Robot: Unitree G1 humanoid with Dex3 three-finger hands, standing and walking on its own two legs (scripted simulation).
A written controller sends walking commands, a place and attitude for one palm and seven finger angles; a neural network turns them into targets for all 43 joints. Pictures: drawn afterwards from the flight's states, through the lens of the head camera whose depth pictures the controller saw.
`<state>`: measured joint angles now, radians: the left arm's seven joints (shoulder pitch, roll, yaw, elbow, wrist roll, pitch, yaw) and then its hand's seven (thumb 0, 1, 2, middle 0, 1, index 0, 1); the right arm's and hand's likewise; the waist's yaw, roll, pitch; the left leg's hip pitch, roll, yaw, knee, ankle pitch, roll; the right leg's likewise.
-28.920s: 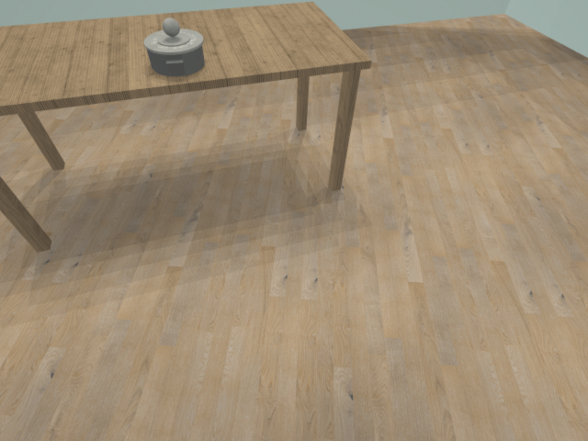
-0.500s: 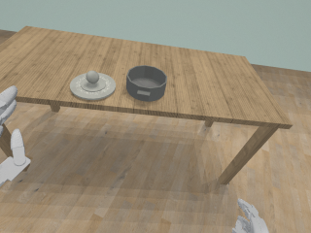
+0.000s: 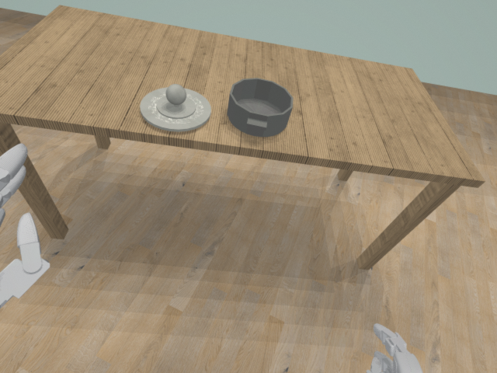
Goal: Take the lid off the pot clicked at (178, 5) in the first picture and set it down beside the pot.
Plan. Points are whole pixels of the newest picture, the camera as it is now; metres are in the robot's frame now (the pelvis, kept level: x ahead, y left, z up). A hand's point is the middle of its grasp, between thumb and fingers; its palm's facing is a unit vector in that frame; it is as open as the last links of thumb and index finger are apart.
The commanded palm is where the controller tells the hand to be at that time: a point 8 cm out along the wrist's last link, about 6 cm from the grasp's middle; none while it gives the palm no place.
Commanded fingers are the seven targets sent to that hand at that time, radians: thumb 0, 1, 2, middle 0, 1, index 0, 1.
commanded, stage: stop stepping back and stand still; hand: left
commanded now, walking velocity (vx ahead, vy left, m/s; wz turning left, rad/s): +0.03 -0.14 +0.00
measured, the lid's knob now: (176, 94) +0.76 +0.24 -0.02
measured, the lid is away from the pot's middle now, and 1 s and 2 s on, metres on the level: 0.23 0.23 0.23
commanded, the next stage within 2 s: let the arm hang, fingers relaxed in 1.08 s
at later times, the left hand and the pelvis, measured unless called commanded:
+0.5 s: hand out of the picture +0.14 +0.12 -0.15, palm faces -0.06 -1.00 +0.06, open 7.2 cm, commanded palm none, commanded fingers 0.00 0.90 0.90 -0.20 -0.30 -0.20 -0.30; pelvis +0.04 -0.01 +0.03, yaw +3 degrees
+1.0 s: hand (154, 361) +0.16 +0.15 -0.15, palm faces +0.08 -0.97 -0.22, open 7.4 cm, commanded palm none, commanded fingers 0.00 0.90 0.90 -0.20 -0.30 -0.20 -0.30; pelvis +0.10 -0.03 +0.02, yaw +2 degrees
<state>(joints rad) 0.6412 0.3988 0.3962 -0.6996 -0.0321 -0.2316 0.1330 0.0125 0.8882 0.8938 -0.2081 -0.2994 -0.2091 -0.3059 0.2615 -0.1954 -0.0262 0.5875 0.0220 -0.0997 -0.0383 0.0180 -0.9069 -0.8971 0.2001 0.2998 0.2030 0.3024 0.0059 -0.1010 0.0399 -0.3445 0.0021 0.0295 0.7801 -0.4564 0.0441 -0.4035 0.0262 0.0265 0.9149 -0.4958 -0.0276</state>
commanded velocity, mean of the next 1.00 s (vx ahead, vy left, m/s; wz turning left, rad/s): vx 0.00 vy -0.05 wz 0.00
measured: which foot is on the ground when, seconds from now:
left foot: down 0.00-1.00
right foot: up 0.00-0.56, down 0.58-1.00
